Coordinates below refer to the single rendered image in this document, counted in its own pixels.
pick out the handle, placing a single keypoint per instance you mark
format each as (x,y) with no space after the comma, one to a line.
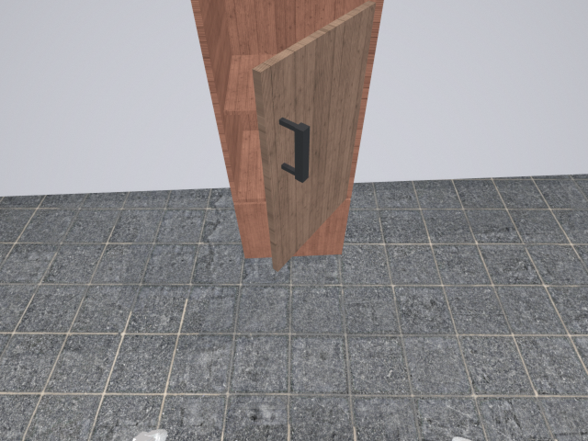
(302,149)

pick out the cupboard door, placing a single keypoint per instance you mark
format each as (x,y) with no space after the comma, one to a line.
(317,81)

